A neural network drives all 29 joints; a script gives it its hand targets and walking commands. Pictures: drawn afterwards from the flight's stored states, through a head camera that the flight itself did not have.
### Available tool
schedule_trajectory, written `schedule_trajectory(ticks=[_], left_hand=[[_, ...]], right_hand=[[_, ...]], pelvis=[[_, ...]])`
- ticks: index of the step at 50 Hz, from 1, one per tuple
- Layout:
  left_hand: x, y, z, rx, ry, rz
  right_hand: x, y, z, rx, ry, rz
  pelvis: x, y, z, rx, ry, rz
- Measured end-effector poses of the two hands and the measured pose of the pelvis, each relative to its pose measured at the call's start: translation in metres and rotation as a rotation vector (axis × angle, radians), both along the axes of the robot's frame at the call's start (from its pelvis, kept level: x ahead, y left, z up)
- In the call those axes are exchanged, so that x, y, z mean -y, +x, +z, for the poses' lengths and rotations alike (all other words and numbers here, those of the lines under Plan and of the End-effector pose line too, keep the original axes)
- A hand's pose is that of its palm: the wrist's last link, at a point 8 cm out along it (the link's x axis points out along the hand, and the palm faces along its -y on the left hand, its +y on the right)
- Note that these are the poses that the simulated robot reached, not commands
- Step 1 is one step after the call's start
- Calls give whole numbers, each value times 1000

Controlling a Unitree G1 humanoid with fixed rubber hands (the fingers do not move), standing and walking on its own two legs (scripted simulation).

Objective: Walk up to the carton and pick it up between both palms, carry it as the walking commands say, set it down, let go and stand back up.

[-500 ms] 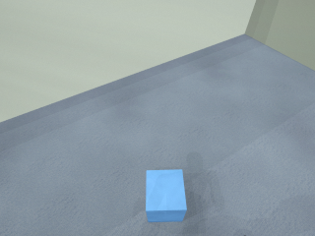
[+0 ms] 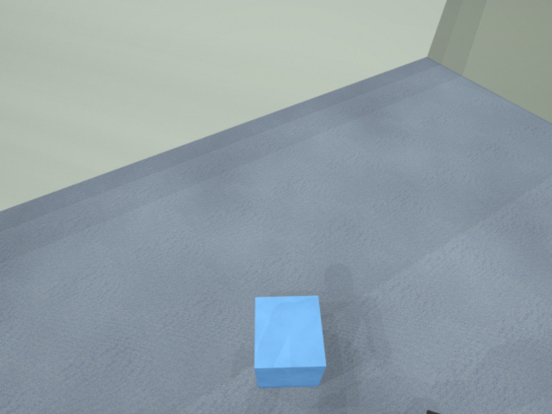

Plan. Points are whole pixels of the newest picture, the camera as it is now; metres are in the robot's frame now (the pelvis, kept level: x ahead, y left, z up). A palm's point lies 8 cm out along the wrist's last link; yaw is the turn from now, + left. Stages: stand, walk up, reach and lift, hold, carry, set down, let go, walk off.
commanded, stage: reach and lift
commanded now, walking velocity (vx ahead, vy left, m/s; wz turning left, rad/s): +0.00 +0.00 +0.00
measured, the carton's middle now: (287, 343) +0.42 -0.03 -0.65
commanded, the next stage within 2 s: none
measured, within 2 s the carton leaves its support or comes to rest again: neither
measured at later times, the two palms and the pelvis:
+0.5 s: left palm (157, 385) +0.19 +0.21 -0.15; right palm (427, 378) +0.20 -0.24 -0.14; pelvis +0.01 +0.00 -0.03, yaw -1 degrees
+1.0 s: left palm (178, 323) +0.31 +0.20 -0.18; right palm (393, 317) +0.32 -0.22 -0.18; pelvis -0.03 +0.00 -0.07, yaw -1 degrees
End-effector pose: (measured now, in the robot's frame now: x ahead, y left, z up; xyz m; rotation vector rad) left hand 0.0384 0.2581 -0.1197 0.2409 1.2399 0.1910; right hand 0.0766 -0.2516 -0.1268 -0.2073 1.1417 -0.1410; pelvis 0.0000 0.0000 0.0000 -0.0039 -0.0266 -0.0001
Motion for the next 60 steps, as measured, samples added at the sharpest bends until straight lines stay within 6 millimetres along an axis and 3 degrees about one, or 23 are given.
schedule_trajectory(ticks=[2, 5, 9, 14, 23, 28, 34, 43, 52, 60], left_hand=[[4, 25, 4, 46, -12, -23], [13, 81, 12, 131, -40, -66], [21, 130, 14, 144, -76, -93], [19, 137, -5, 73, -88, -100], [40, 152, -31, 158, -96, -103], [55, 157, -34, 214, -102, -103], [53, 170, -38, 273, -75, -81], [59, 222, -47, 360, -89, -108], [57, 280, -61, 418, -85, -105], [72, 315, -81, 482, -108, -84]], right_hand=[[-2, 19, 6, 39, 5, 19], [-6, 52, 17, 72, 11, 40], [-7, 66, 19, 0, 15, 35], [-13, 70, 6, -69, 44, 50], [-9, 117, -12, 90, 49, 92], [-4, 128, -21, 139, 48, 101], [-6, 144, -34, 190, 40, 120], [-19, 201, -44, 268, 31, 114], [-31, 254, -58, 300, 67, 76], [-42, 292, -76, 368, 99, 81]], pelvis=[[0, -3, -3, -22, 1, -4], [-1, -5, -5, -52, 4, -11], [-3, 1, -6, -83, 5, -20], [-7, 11, -10, -173, 5, -26], [-3, 14, -26, -376, 14, -27], [4, 7, -33, -449, 26, -25], [11, -12, -43, -488, 36, -23], [7, -32, -60, -545, 34, -24], [-4, -29, -68, -643, 21, -28], [-8, -28, -76, -742, 16, -30]])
